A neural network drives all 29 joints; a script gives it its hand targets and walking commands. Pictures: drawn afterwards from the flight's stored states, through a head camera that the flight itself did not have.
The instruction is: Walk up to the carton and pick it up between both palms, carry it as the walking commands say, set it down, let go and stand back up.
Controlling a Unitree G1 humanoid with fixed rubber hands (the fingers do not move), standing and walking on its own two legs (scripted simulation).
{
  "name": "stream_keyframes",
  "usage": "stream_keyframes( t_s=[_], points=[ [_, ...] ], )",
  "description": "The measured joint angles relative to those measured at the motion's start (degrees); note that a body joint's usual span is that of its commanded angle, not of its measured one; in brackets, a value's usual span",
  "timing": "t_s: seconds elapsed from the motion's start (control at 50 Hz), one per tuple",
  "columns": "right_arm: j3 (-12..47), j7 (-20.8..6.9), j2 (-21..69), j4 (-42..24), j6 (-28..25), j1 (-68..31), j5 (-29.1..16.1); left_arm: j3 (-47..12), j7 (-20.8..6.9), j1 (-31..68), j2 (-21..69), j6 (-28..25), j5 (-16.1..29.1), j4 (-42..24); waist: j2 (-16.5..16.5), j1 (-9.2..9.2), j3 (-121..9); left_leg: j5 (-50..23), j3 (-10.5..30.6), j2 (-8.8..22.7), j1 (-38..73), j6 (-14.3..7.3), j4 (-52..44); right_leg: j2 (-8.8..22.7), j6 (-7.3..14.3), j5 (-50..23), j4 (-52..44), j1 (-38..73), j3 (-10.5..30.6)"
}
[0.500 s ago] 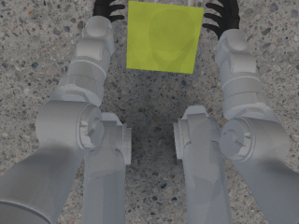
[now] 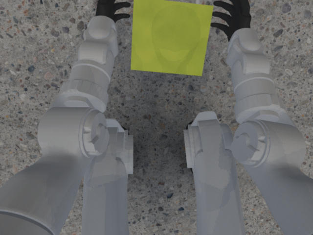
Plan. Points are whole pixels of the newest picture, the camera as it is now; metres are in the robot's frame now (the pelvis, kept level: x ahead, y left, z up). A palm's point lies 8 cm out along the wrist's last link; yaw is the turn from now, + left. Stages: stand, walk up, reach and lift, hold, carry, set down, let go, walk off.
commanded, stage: set down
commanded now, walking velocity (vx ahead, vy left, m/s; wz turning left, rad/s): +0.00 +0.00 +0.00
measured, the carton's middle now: (167, 40) +0.49 -0.04 -0.29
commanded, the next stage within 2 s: none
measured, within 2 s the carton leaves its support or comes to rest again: neither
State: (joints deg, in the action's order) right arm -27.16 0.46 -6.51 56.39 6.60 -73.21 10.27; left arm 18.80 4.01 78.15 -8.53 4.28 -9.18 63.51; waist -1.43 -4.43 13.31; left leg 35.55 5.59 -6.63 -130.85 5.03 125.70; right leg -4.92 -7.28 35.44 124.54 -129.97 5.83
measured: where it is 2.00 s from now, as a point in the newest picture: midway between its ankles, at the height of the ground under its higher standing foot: (158, 161)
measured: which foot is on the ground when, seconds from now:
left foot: down 0.00-1.00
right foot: down 0.00-1.00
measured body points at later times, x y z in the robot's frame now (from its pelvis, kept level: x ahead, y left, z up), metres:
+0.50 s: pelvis +0.00 +0.00 +0.00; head +0.37 +0.00 +0.26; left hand +0.54 +0.09 -0.20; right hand +0.51 -0.18 -0.19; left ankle +0.09 +0.13 -0.34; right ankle +0.10 -0.15 -0.34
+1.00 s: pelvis -0.01 +0.00 +0.00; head +0.36 -0.01 +0.25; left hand +0.52 +0.13 -0.22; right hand +0.48 -0.22 -0.21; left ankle +0.09 +0.13 -0.34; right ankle +0.10 -0.14 -0.34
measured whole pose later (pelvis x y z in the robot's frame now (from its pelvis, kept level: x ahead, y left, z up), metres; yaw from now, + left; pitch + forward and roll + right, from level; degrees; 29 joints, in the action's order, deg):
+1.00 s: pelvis -0.01 +0.00 +0.00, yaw +0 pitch +39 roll -2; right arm -13.4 4.4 -15.0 68.1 -3.4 -74.8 -5.6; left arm 3.9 5.1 79.2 -18.3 -1.8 4.9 69.8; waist -0.5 -4.4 18.9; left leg 34.0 5.3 -4.4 -130.2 4.6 125.8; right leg -2.7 -5.2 33.6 124.8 -129.7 3.7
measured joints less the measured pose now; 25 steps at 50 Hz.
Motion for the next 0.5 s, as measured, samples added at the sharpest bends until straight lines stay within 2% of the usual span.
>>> stream_keyframes(
  t_s=[0.5],
  points=[
    [0.21,-0.72,-0.94,2.47,-1.64,-0.9,-0.77,-0.04,-1.59,0.56,-0.98,-0.91,-0.42,0.96,0.59,0.15,0.15,0.72,0.09,0.94,-0.46,-0.19,0.88,0.39,0.57,0.55,0.71,-0.49,-0.85]
  ],
)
